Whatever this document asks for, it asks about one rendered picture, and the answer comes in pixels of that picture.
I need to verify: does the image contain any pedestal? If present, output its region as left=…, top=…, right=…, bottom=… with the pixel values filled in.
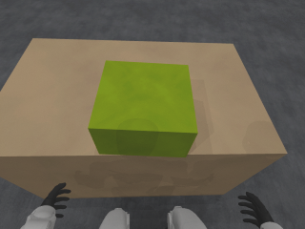
left=0, top=38, right=288, bottom=199

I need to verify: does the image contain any robot thigh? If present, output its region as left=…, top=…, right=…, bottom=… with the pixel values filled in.
left=167, top=208, right=207, bottom=229
left=99, top=209, right=130, bottom=229

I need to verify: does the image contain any robot left thigh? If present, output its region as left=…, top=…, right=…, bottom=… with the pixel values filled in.
left=99, top=209, right=130, bottom=229

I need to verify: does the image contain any robot right thigh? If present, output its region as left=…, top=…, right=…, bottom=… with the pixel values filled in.
left=167, top=208, right=207, bottom=229

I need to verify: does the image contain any left robot forearm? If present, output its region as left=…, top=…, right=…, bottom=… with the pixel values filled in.
left=20, top=205, right=56, bottom=229

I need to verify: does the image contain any carton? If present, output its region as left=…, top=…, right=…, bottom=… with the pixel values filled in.
left=88, top=60, right=198, bottom=157

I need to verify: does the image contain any right robot hand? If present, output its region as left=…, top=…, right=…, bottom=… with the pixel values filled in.
left=238, top=192, right=274, bottom=229

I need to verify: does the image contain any left robot hand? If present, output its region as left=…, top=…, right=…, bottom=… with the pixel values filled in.
left=40, top=182, right=71, bottom=219

